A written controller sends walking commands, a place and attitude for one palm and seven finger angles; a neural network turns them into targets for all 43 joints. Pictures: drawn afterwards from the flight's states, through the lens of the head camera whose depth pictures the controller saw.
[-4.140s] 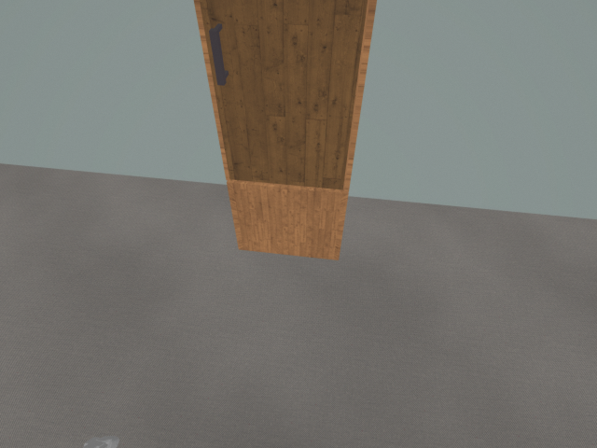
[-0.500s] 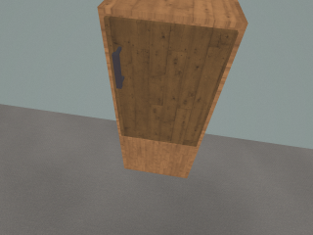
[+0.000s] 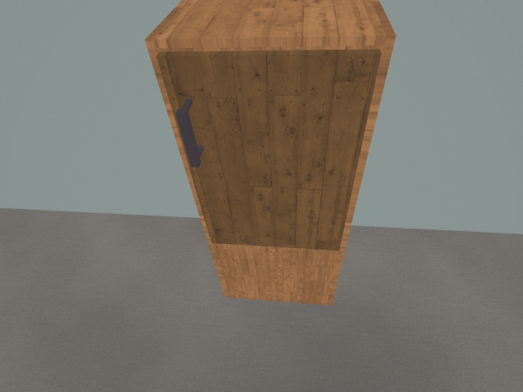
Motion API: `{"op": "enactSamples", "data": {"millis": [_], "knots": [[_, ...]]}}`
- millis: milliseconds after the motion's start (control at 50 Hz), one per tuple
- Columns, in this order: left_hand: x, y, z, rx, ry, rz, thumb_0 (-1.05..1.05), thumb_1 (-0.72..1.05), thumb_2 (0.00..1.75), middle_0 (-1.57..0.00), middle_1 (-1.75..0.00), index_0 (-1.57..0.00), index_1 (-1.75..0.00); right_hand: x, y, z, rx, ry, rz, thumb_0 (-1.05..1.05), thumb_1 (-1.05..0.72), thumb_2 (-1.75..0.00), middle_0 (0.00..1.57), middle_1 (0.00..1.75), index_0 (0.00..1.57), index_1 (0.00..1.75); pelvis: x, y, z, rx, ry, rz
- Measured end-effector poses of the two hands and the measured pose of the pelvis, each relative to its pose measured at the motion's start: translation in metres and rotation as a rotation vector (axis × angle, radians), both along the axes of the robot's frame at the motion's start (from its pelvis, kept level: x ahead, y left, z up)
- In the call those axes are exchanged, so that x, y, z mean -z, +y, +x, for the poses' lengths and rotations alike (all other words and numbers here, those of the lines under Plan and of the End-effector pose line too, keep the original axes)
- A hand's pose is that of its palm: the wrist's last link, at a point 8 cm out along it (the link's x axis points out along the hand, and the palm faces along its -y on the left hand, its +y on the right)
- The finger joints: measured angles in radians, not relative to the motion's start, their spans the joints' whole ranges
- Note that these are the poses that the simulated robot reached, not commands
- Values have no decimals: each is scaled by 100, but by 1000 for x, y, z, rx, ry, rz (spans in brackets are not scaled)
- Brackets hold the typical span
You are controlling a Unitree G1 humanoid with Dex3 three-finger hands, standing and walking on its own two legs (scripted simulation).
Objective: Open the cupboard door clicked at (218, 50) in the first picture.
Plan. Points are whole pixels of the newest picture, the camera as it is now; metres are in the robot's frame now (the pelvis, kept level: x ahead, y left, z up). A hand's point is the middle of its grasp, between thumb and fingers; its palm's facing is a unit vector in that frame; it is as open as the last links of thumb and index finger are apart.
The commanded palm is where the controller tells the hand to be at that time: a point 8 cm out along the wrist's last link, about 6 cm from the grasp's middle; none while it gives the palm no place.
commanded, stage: look again from close up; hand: left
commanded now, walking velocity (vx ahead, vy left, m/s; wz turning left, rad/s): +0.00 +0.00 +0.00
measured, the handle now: (191, 133) +0.58 +0.18 +0.10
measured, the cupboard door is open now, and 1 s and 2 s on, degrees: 0 0 0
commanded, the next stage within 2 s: raise the hand with hooked fingers in 0.20 s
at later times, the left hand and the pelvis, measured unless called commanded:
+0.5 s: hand (164, 343) +0.20 +0.17 -0.01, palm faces +0.20 -0.98 -0.04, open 7.6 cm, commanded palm +0.12 +0.23 -0.05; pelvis -0.01 -0.02 -0.01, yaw +1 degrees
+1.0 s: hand (128, 347) +0.19 +0.22 +0.00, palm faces -0.06 -1.00 -0.05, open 10.3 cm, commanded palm +0.15 +0.27 +0.01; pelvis -0.03 +0.01 -0.06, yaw +2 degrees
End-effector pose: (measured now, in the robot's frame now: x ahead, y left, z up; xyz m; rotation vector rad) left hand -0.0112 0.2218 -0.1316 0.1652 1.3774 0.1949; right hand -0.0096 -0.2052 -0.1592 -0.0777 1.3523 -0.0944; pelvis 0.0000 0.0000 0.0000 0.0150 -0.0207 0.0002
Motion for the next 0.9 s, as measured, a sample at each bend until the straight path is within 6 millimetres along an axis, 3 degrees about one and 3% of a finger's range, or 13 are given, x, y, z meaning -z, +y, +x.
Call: {"op": "enactSamples", "data": {"millis": [160, 340, 380, 460, 520, 600, 700, 800, 900], "knots": [[-6, 0, 42, 30, -77, 28, 0, 92, 90, -20, -29, -20, -29, 0, -12, 4, 4, 15, -4, 1, -91, -90, 20, 30, 20, 30, -1, -10, 6, 2, -1, 4], [-9, -10, 66, -14, -157, 11, 0, 91, 90, -20, -30, -20, -29, -6, -39, 13, 8, 4, -49, 1, -91, -90, 20, 30, 20, 30, 0, -21, 6, 0, 9, -1], [-38, -9, 99, -51, -423, 15, 1, 90, 90, -21, -30, -20, -30, -16, -50, 32, 5, -137, -98, 1, -91, -90, 20, 30, 20, 30, 1, -22, 5, 0, 15, 1], [-106, -8, 160, -41, -917, -1, 1, 87, 88, -21, -32, -20, -32, -38, -71, 88, -19, -448, -164, 1, -90, -90, 20, 30, 20, 30, 7, -23, -2, -28, 55, 1], [-133, -3, 184, 50, -1205, -47, 1, 82, 86, -21, -35, -21, -35, -59, -83, 134, -54, -659, -197, 1, -90, -90, 20, 30, 20, 30, 19, -25, -10, -18, 113, 9], [-134, 4, 181, 243, -1399, -110, 0, 75, 83, -21, -40, -21, -40, -82, -91, 186, -130, -882, -231, 1, -90, -90, 20, 30, 19, 30, 44, -26, -19, -10, 179, 12], [-101, 22, 153, 202, -1315, -210, 1, 63, 78, -22, -47, -22, -47, -96, -77, 223, -196, -999, -252, 1, -91, -90, 20, 30, 19, 30, 64, -20, -23, -19, 203, -1], [-97, 35, 141, 147, -1288, -169, 1, 52, 73, -23, -54, -23, -54, -82, -41, 221, -256, -954, -215, 1, -90, -90, 20, 30, 19, 30, 69, -11, -26, -38, 192, -38], [-122, 38, 158, 231, -1345, -156, 1, 40, 69, -24, -62, -23, -62, -52, -2, 190, -256, -827, -123, 1, -90, -90, 20, 30, 20, 30, 67, -1, -29, -51, 178, -63]]}}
